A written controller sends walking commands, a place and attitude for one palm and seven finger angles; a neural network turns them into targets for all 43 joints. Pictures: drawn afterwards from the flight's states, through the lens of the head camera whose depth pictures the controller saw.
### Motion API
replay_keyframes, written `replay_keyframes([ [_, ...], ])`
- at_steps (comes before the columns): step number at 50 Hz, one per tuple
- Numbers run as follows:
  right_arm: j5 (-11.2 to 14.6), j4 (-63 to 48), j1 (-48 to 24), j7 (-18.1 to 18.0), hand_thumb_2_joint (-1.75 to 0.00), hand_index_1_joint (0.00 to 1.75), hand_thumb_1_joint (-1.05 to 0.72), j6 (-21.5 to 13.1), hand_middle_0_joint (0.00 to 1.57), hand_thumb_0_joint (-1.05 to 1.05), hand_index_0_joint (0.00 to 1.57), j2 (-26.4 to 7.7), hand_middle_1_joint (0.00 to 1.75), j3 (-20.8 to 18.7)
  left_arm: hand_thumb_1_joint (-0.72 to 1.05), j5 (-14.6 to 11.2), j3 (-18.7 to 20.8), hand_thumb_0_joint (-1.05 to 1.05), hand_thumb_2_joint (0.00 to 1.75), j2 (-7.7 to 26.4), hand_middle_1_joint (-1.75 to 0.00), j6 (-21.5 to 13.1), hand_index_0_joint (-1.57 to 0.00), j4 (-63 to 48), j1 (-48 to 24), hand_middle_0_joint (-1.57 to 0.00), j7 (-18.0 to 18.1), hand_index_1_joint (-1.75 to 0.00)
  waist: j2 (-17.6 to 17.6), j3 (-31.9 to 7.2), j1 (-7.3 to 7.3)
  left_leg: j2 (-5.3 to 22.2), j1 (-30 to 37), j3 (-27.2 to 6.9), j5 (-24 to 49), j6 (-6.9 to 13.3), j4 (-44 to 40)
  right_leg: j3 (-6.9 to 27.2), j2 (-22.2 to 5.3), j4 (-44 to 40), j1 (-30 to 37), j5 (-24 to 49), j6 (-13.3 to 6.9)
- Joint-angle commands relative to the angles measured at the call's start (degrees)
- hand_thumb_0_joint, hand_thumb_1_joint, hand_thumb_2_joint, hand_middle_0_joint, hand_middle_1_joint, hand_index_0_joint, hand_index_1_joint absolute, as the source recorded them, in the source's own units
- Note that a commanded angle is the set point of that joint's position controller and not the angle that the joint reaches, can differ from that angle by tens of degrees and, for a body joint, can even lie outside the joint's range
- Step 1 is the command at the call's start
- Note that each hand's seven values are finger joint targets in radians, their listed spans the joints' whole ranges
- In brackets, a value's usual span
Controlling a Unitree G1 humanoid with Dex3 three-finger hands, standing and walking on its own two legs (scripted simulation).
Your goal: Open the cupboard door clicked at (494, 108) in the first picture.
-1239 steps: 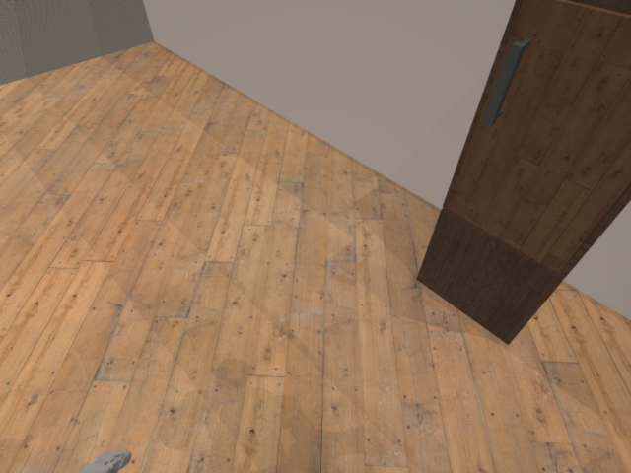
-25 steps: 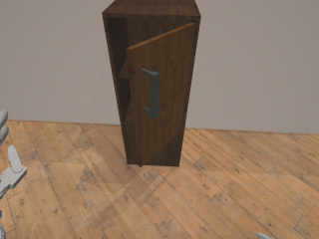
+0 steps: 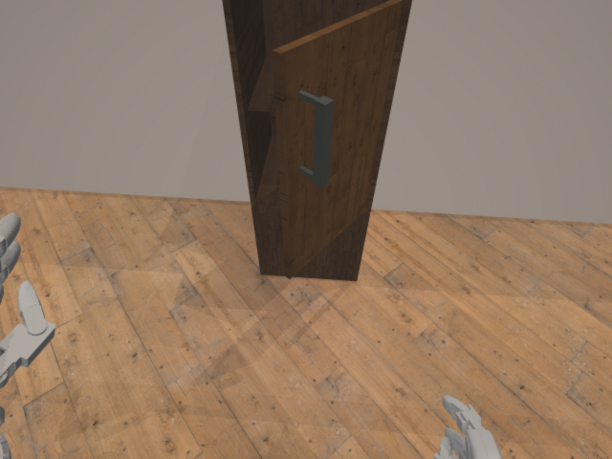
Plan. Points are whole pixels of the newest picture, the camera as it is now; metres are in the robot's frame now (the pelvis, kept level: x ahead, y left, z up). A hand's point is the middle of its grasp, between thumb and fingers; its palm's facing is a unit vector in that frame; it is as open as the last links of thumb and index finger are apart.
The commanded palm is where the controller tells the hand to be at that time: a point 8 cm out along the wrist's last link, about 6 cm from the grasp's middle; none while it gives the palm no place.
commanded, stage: stop stepping back and stand still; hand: left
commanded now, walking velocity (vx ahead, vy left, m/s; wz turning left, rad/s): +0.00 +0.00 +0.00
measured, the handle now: (313, 141) +0.63 +0.03 +0.08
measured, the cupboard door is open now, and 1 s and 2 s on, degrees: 53 53 53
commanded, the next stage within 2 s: let the arm hang, fingers relaxed in 0.16 s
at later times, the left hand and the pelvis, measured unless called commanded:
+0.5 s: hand out of the picture +0.11 +0.20 -0.14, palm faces -0.04 -0.96 -0.28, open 7.4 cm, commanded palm none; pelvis +0.00 +0.00 -0.01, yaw +1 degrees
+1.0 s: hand out of the picture -0.05 +0.15 -0.17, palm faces +0.05 -0.97 -0.24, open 7.3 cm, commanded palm none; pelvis +0.01 -0.02 +0.00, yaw +1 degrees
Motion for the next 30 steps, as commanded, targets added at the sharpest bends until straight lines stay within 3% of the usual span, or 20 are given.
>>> replay_keyframes([
  [1, -0.5, -9.7, -6.7, -0.2, -0.9, 0.3, -0.9, -3.5, 0.2, 0.0, 0.2, -8.4, 0.3, -4.1, 0.9, -0.2, 8.1, 0.0, 0.9, 13.5, -0.3, -3.9, -0.2, -16.8, -0.6, -0.2, 1.2, -0.3, -0.4, -6.6, -0.03, 5.3, 3.3, -7.3, -16.5, -2.3, -5.0, 4.5, -1.9, -9.7, -0.8, -4.0, -0.8],
  [3, -0.5, -9.1, -6.6, 0.1, -0.9, 0.3, -0.9, -3.1, 0.2, 0.0, 0.2, -8.3, 0.3, -4.2, 0.9, -0.4, 7.0, 0.0, 0.9, 12.2, -0.3, -4.1, -0.2, -16.7, -0.4, -0.2, 1.2, -0.3, -1.2, -5.3, -0.44, 4.0, 7.1, -6.2, -11.6, -2.6, 1.4, 8.1, -4.6, -13.2, -7.0, -5.9, -2.3],
  [5, -0.5, -8.4, -6.5, 0.0, -0.9, 0.3, -0.9, -2.7, 0.2, 0.0, 0.2, -8.3, 0.3, -4.2, 0.9, -0.5, 7.0, 0.0, 0.9, 12.0, -0.3, -4.2, -0.2, -15.7, -0.9, -0.2, 1.3, -0.3, 0.1, -4.4, -0.82, 4.2, 9.2, -6.4, -9.4, -2.5, 4.1, 8.8, -5.4, -13.8, -10.6, -5.5, -2.5],
  [7, -0.3, -8.3, -6.7, -0.2, -0.9, 0.3, -0.9, -2.6, 0.2, 0.0, 0.2, -8.5, 0.3, -4.1, 0.9, -0.6, 6.3, 0.0, 0.9, 11.5, -0.3, -4.1, -0.2, -14.6, -2.2, -0.2, 1.3, -0.3, 2.6, -2.5, -1.1, 4.9, 8.5, -7.3, -9.3, -2.6, 2.3, 7.6, -4.2, -12.6, -10.9, -4.8, -1.6],
  [11, -0.1, -8.6, -7.4, -0.8, -0.9, 0.3, -0.9, -2.9, 0.2, 0.0, 0.2, -8.9, 0.3, -3.9, 0.9, -0.4, 6.5, 0.0, 0.9, 11.9, -0.3, -4.3, -0.2, -13.1, -4.3, -0.2, 1.2, -0.3, 8.0, -1.3, -0.66, 8.0, 4.5, -12.0, -19.6, -2.2, -8.9, 3.1, 0.0, -7.6, -6.9, -5.0, 0.6],
  [12, 0.0, -8.8, -7.1, -1.0, -0.9, 0.3, -0.9, -2.9, 0.2, 0.0, 0.2, -8.5, 0.3, -3.6, 0.9, -0.3, 6.4, 0.0, 0.9, 11.8, -0.3, -4.4, -0.2, -12.8, -3.7, -0.2, 1.3, -0.3, 7.6, -1.1, -0.42, 8.6, 2.8, -12.9, -21.6, -1.9, -11.0, 2.6, 0.5, -6.2, -5.0, -4.1, 0.8],
  [13, 0.2, 6.8, -7.8, 4.3, -0.9, 0.3, -0.9, -3.3, 0.2, 0.0, 0.2, -20.6, 0.3, -6.7, 0.9, 4.1, -15.1, 0.0, 0.9, 1.0, -0.3, 5.0, -0.2, 32.4, -4.8, -0.2, -7.0, -0.3, 8.3, 3.2, -3.2, 10.2, -6.7, -16.7, -2.6, 1.0, -0.4, 0.8, -2.8, 5.2, -9.6, 4.0, -0.8],
  [14, 0.6, 6.6, -4.6, 4.3, -0.9, 0.3, -0.9, 0.9, 0.2, 0.0, 0.2, -16.6, 0.3, -6.4, 0.9, 3.3, -13.9, 0.0, 0.9, 1.1, -0.3, 9.0, -0.2, 34.7, -4.0, -0.2, -8.1, -0.3, 6.4, -2.2, -1.55, 10.8, -1.9, -12.7, 7.2, 1.2, 0.9, 3.0, -3.1, 5.8, -8.8, 0.7, -0.8],
  [15, 0.6, 5.2, -3.8, 4.1, -0.9, 0.3, -0.9, 1.9, 0.2, 0.0, 0.2, -16.0, 0.3, -6.2, 0.9, 3.2, -14.4, 0.0, 0.9, 0.3, -0.3, 10.3, -0.2, 33.7, -3.8, -0.2, -8.3, -0.3, 6.9, -2.9, -1.51, 11.4, -1.0, -12.3, 8.1, 1.6, 1.4, 2.5, -2.8, 7.1, -9.4, -2.6, -0.4],
  [16, -0.1, 5.8, -3.7, 4.0, -0.9, 0.3, -0.9, 2.0, 0.2, 0.0, 0.2, -15.6, 0.3, -6.1, 0.9, 3.5, -15.5, 0.0, 0.9, -0.4, -0.3, 10.0, -0.2, 35.8, -4.8, -0.2, -8.4, -0.3, 1.1, -5.9, -0.9, 12.2, -1.0, -13.9, 7.6, 2.7, 1.8, 2.9, -2.2, 8.4, -8.4, -4.2, -0.9],
  [17, -0.3, 5.9, -4.0, 3.9, -0.9, 0.3, -0.9, 2.4, 0.2, 0.0, 0.2, -15.9, 0.3, -5.7, 0.9, 3.5, -15.5, 0.0, 0.9, 0.4, -0.3, 9.8, -0.2, 38.5, -5.6, -0.2, -8.6, -0.3, -1.5, -7.5, -0.68, 12.1, -1.7, -15.8, 5.0, 3.5, 0.6, 3.1, -2.0, 8.6, -6.5, -4.1, -1.1],
  [20, -0.6, 7.4, -5.9, 4.1, -0.9, 0.3, -0.9, 3.7, 0.2, 0.0, 0.2, -16.8, 0.3, -5.6, 0.9, 3.8, -15.9, 0.0, 0.9, 3.9, -0.3, 9.3, -0.2, 48.4, -8.9, -0.2, -8.7, -0.3, -12.0, -9.8, 0.12, 9.5, -1.3, -14.0, 1.1, 2.5, 2.2, 5.1, -4.0, 2.5, -2.2, 1.3, -2.4],
  [21, -0.5, 8.2, -5.8, 4.4, -0.9, 0.3, -0.9, 4.3, 0.2, 0.0, 0.2, -16.0, 0.3, -5.5, 0.9, 3.8, -16.4, 0.0, 0.9, 4.5, -0.3, 9.1, -0.2, 51.6, -10.9, -0.2, -8.6, -0.3, -14.5, -9.1, -0.29, 7.7, -0.4, -11.8, -0.3, 1.4, 4.2, 7.0, -6.0, -0.3, -3.5, 1.7, -3.4],
  [22, -0.5, 9.6, -5.7, 4.4, -0.9, 0.3, -0.9, 5.0, 0.2, 0.0, 0.2, -14.6, 0.3, -5.2, 0.9, 3.5, -17.3, 0.0, 0.9, 4.1, -0.3, 9.3, -0.2, 54.7, -13.1, -0.2, -8.4, -0.3, -14.4, -7.7, -1.09, 5.4, 1.1, -9.8, -1.7, 0.4, 6.9, 9.1, -8.2, -2.9, -6.1, 1.7, -4.7],
  [23, -0.7, 11.0, -5.0, 4.4, -0.9, 0.3, -0.9, 5.8, 0.2, 0.0, 0.2, -13.3, 0.3, -4.8, 0.9, 3.2, -18.1, 0.0, 0.9, 3.6, -0.3, 9.6, -0.2, 57.4, -15.3, -0.2, -8.1, -0.3, -12.4, -6.0, -1.92, 3.6, 3.6, -8.0, -3.6, -0.6, 9.3, 10.3, -9.8, -4.9, -9.6, 0.3, -6.0],
  [24, -0.9, 12.0, -4.1, 4.4, -0.9, 0.3, -0.9, 6.7, 0.2, 0.0, 0.2, -11.7, 0.3, -4.5, 0.9, 3.0, -18.9, 0.0, 0.9, 2.9, -0.3, 9.9, -0.2, 59.8, -16.9, -0.2, -7.8, -0.3, -7.7, -3.8, -2.6, 3.0, 5.2, -6.7, -4.9, -1.2, 10.3, 10.8, -10.5, -6.2, -12.5, -1.2, -6.7],
  [25, -1.1, 13.4, -3.2, 4.3, -0.9, 0.3, -0.9, 7.4, 0.2, 0.0, 0.2, -10.3, 0.3, -4.1, 0.9, 2.7, -19.7, 0.0, 0.9, 1.9, -0.3, 10.1, -0.2, 62.4, -17.4, -0.2, -7.6, -0.3, -3.1, -2.6, -3.04, 3.2, 6.8, -6.5, -5.2, -1.6, 10.1, 10.6, -10.3, -6.7, -14.5, -3.8, -6.8],
  [27, -1.0, 15.7, -1.6, 4.2, -0.9, 0.3, -0.9, 8.0, 0.2, 0.0, 0.2, -8.8, 0.3, -3.4, 0.9, 2.3, -20.5, 0.0, 0.9, 0.6, -0.3, 10.3, -0.2, 67.7, -15.6, -0.2, -7.4, -0.3, 6.0, -1.1, -2.98, 5.0, 6.5, -9.3, -4.4, -1.2, 5.6, 8.8, -7.5, -5.5, -13.8, -6.7, -5.3],
  [28, -1.1, 16.6, -1.5, 4.0, -0.9, 0.3, -0.9, 8.0, 0.2, 0.0, 0.2, -8.7, 0.3, -3.1, 0.9, 2.1, -20.7, 0.0, 0.9, -0.1, -0.3, 10.4, -0.2, 70.5, -13.6, -0.2, -7.5, -0.3, 9.8, -0.2, -2.13, 6.5, 3.8, -11.8, -5.5, -0.6, 1.1, 7.2, -5.4, -3.9, -10.7, -5.8, -4.0],
  [30, -1.1, 18.2, -1.5, 3.5, -0.9, 0.3, -0.9, 8.1, 0.2, 0.0, 0.2, -8.8, 0.3, -3.1, 0.9, 2.0, -20.2, 0.0, 0.9, -1.5, -0.3, 10.5, -0.2, 75.7, -8.7, -0.2, -7.3, -0.3, 14.6, -0.2, -0.1, 7.8, -0.6, -14.4, -11.3, 0.3, -4.2, 5.4, -3.9, -2.8, -4.2, -3.3, -3.1],
])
